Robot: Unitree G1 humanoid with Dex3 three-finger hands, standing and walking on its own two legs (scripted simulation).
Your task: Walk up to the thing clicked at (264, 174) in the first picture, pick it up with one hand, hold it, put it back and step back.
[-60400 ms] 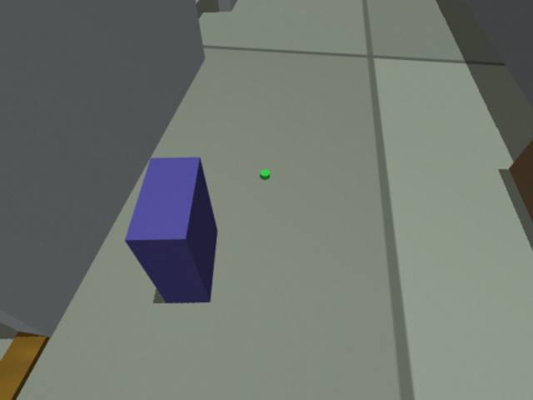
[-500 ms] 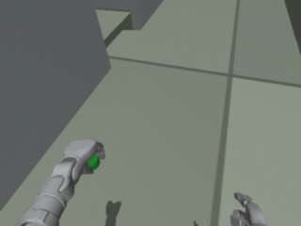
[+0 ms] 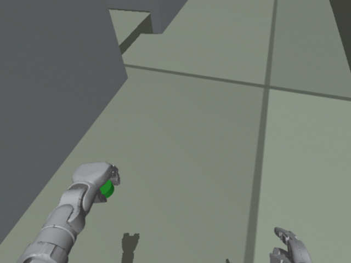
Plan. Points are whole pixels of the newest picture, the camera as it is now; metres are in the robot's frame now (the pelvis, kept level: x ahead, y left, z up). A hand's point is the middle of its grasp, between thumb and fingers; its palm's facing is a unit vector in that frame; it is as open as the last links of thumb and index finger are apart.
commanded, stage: crouch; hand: left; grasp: from above
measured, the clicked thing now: (103, 188) +0.32 +0.23 -0.07
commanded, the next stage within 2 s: lower in 1.88 s
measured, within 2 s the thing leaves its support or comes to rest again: neither
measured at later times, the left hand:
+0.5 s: hand (113, 201) +0.34 +0.25 -0.23, palm faces -0.42 +0.04 -0.91, open 6.7 cm
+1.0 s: hand (125, 213) +0.38 +0.27 -0.46, palm faces -0.44 +0.00 -0.90, open 6.6 cm
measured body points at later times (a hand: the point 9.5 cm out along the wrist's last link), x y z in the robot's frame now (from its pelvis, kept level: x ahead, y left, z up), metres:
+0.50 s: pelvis -0.04 +0.01 -0.12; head +0.08 +0.02 +0.31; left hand +0.36 +0.24 -0.18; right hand +0.03 -0.29 -0.24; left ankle +0.00 +0.13 -0.74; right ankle +0.02 -0.14 -0.74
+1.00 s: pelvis -0.07 +0.01 -0.32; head +0.15 +0.04 +0.07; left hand +0.40 +0.27 -0.41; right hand -0.01 -0.27 -0.44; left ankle +0.00 +0.13 -0.74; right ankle +0.02 -0.14 -0.74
